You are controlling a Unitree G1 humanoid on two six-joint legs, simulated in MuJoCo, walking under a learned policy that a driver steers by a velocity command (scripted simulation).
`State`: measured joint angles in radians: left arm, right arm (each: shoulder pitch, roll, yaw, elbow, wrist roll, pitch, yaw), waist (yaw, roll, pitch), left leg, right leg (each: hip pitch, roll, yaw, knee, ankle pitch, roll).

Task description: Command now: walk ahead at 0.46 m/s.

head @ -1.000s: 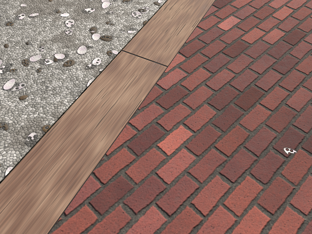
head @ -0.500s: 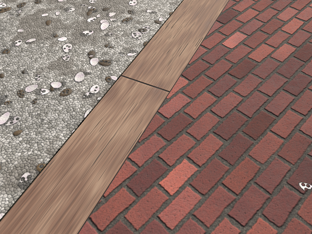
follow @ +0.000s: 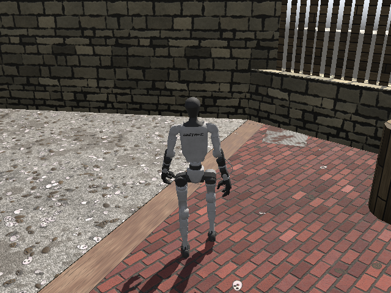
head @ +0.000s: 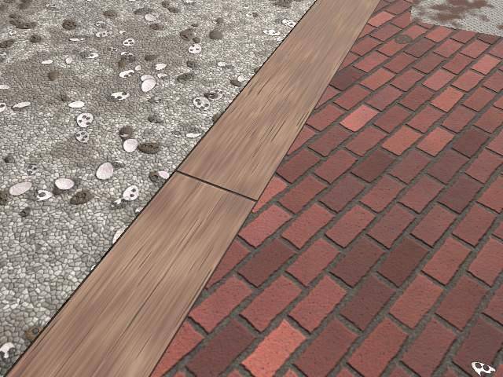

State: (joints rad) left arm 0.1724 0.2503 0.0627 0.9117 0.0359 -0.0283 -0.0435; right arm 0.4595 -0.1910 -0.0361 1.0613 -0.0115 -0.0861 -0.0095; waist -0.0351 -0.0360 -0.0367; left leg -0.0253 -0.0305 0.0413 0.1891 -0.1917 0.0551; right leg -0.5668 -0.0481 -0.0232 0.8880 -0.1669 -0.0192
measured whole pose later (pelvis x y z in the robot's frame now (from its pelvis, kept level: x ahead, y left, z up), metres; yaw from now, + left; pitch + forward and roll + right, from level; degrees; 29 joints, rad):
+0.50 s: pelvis +0.26 -0.07 -0.01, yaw -10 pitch +0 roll +0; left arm 0.34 0.23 0.07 0.98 0.00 -0.06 -0.01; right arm 0.15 -0.23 -0.05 0.89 -0.05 -0.07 0.01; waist 0.02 0.03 0.05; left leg -0.58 0.10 -0.03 1.03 -0.24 0.00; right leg -0.16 0.13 0.00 0.34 -0.18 -0.12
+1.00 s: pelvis +0.49 -0.07 -0.01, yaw -28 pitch +0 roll -1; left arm 0.22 0.31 0.10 0.82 0.02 0.04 -0.01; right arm 0.17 -0.23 -0.02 0.79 -0.02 -0.06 -0.02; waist 0.02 -0.04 0.10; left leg -0.32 0.03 0.12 0.44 -0.13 0.04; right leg -0.52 0.04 0.03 1.17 -0.42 0.01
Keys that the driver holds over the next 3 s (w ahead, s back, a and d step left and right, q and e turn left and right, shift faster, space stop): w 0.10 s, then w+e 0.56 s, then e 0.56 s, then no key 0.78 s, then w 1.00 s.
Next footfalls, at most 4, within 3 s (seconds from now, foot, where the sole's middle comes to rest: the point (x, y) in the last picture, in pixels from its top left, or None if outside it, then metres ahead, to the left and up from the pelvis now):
0.26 right None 0.29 -0.12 -0.79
0.78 left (249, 346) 0.63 -0.02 -0.79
1.26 right None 0.49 -0.21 -0.79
1.66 left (256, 358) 0.59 -0.04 -0.79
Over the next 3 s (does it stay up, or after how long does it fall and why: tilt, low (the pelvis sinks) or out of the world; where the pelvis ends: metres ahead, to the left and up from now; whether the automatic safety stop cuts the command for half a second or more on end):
stays up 0.81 -0.37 -0.01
